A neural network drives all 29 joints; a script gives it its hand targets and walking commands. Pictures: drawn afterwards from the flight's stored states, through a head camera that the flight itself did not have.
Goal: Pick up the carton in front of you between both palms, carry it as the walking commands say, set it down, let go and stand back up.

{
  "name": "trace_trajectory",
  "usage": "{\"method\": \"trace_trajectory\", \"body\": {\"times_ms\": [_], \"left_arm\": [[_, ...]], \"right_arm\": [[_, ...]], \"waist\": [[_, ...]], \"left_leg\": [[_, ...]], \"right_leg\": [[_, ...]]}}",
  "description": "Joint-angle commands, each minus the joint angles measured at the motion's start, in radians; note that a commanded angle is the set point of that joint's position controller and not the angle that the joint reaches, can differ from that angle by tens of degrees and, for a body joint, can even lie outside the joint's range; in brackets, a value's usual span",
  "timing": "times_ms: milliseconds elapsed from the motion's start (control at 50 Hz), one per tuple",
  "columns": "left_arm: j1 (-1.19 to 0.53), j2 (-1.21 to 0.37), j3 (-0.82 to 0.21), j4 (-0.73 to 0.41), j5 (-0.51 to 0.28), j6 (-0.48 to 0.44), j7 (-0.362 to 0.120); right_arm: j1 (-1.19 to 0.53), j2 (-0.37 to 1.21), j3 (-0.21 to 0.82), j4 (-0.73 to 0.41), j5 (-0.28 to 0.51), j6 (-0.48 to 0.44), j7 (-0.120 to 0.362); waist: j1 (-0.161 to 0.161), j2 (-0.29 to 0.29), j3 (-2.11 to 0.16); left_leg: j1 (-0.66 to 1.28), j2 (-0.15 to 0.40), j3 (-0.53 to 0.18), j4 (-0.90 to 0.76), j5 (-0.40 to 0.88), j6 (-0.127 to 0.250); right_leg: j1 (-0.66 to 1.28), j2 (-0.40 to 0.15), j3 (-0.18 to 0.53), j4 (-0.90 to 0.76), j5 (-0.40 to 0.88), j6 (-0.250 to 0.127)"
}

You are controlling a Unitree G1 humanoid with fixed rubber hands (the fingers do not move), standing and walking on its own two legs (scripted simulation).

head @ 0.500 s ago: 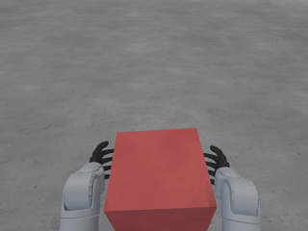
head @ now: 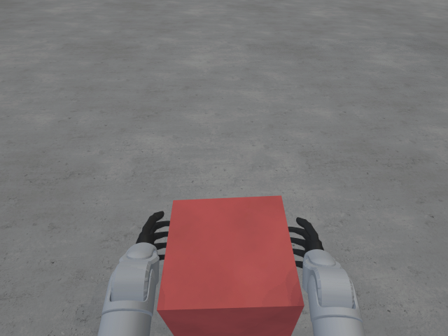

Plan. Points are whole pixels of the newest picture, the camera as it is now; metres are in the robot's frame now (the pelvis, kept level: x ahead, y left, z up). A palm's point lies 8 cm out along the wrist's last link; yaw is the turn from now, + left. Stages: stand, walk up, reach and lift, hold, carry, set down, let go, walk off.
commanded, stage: carry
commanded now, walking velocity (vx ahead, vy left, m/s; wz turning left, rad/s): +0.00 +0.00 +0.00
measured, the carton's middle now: (230, 276) +0.28 -0.01 -0.05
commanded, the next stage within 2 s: hold in 0.58 s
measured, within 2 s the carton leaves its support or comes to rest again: neither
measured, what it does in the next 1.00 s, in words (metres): stands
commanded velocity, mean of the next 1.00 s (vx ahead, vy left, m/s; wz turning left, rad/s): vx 0.00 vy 0.00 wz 0.00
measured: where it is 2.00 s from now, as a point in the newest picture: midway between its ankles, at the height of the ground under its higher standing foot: outside the picture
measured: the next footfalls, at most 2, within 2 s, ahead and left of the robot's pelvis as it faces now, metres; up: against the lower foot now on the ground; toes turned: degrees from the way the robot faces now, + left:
none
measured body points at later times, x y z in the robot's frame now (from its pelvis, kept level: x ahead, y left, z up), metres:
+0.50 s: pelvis +0.00 +0.00 +0.00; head -0.02 +0.00 +0.45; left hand +0.30 +0.15 +0.03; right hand +0.30 -0.15 +0.03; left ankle +0.07 +0.10 -0.73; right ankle -0.03 -0.11 -0.73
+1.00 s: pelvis -0.02 +0.00 +0.01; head -0.05 +0.02 +0.46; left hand +0.29 +0.13 +0.04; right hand +0.27 -0.17 +0.04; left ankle +0.07 +0.10 -0.73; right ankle -0.03 -0.12 -0.73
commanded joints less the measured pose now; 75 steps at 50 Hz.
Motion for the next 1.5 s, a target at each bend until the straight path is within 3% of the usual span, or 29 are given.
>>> {"method": "trace_trajectory", "body": {"times_ms": [0,120,260,560,580,600,620,680,760,920,1000,1160,1340,1480], "left_arm": [[-0.451,-0.882,-0.471,0.028,-0.223,-0.120,-0.228],[-0.486,-0.942,-0.463,0.090,-0.208,-0.191,-0.241],[-0.428,-0.940,-0.532,0.014,-0.250,-0.132,-0.236],[-0.435,-0.926,-0.522,0.008,-0.249,-0.121,-0.236],[-0.359,-0.949,-0.513,-0.013,-0.249,-0.116,-0.241],[-0.375,-0.919,-0.504,-0.021,-0.235,-0.130,-0.236],[-0.368,-0.908,-0.506,-0.038,-0.233,-0.129,-0.237],[-0.385,-0.907,-0.513,-0.015,-0.232,-0.138,-0.230],[-0.400,-0.893,-0.491,-0.010,-0.207,-0.143,-0.225],[-0.468,-0.920,-0.481,0.040,-0.205,-0.143,-0.258],[-0.487,-0.942,-0.467,0.086,-0.201,-0.142,-0.273],[-0.504,-0.972,-0.429,0.159,-0.186,-0.138,-0.282],[-0.536,-0.978,-0.426,0.150,-0.201,-0.135,-0.282],[-0.639,-0.952,-0.251,0.306,-0.120,-0.201,-0.273]], "right_arm": [[-0.505,0.870,0.479,-0.018,0.252,-0.121,0.253],[-0.549,0.932,0.475,0.044,0.238,-0.194,0.267],[-0.487,0.929,0.542,-0.034,0.278,-0.133,0.260],[-0.499,0.915,0.537,-0.044,0.279,-0.122,0.257],[-0.438,0.947,0.508,-0.027,0.265,-0.124,0.271],[-0.468,0.940,0.510,-0.058,0.258,-0.145,0.268],[-0.427,0.910,0.490,-0.040,0.238,-0.148,0.262],[-0.450,0.894,0.469,-0.020,0.230,-0.166,0.248],[-0.479,0.886,0.446,0.008,0.224,-0.182,0.252],[-0.544,0.908,0.415,0.070,0.212,-0.198,0.268],[-0.591,0.933,0.421,0.088,0.219,-0.201,0.282],[-0.649,0.951,0.417,0.122,0.228,-0.196,0.302],[-0.630,0.940,0.378,0.130,0.202,-0.182,0.297],[-0.719,0.912,0.222,0.304,0.097,-0.245,0.303]], "waist": [[-0.001,0.011,-0.197],[-0.002,0.014,-0.230],[-0.001,0.015,-0.251],[-0.001,0.008,-0.226],[0.030,-0.080,-0.124],[0.006,-0.083,-0.159],[0.012,-0.038,-0.173],[0.003,-0.017,-0.151],[0.009,0.001,-0.088],[-0.001,-0.024,-0.033],[0.010,-0.026,-0.036],[0.026,-0.002,-0.032],[0.003,0.008,-0.060],[0.017,0.008,-0.009]], "left_leg": [[0.185,0.109,-0.150,-0.084,0.027,-0.011],[0.206,0.112,-0.150,-0.075,0.061,-0.007],[0.217,0.115,-0.142,-0.050,0.145,-0.008],[0.207,0.111,-0.138,-0.052,0.122,-0.013],[0.546,-0.162,-0.287,-0.052,0.308,0.001],[0.652,-0.141,-0.311,-0.046,0.382,0.004],[0.628,-0.128,-0.307,-0.058,0.427,-0.012],[0.640,-0.137,-0.302,-0.081,0.352,-0.018],[0.676,-0.138,-0.297,-0.089,0.251,-0.019],[0.651,-0.136,-0.296,-0.098,0.062,-0.029],[0.635,-0.134,-0.303,-0.102,0.002,-0.034],[0.651,-0.127,-0.309,-0.115,-0.020,-0.037],[0.649,-0.108,-0.314,-0.130,0.052,-0.042],[0.557,-0.111,-0.315,-0.100,-0.019,-0.036]], "right_leg": [[-0.052,-0.096,0.099,-0.111,0.073,-0.030],[-0.039,-0.094,0.095,-0.099,0.090,-0.032],[-0.024,-0.098,0.092,-0.083,0.137,-0.025],[-0.029,-0.099,0.098,-0.095,0.132,-0.027],[-0.096,0.112,0.206,-0.189,0.339,-0.041],[-0.166,0.094,0.225,-0.193,0.381,-0.046],[-0.068,0.104,0.226,-0.189,0.388,-0.051],[-0.049,0.105,0.240,-0.219,0.326,-0.044],[-0.119,0.086,0.248,-0.255,0.197,-0.069],[-0.149,0.068,0.256,-0.277,0.022,-0.087],[-0.148,0.066,0.254,-0.271,-0.022,-0.088],[-0.179,0.072,0.242,-0.257,-0.016,-0.081],[-0.120,0.095,0.228,-0.245,0.063,-0.071],[-0.167,0.109,0.216,-0.186,0.004,-0.071]]}}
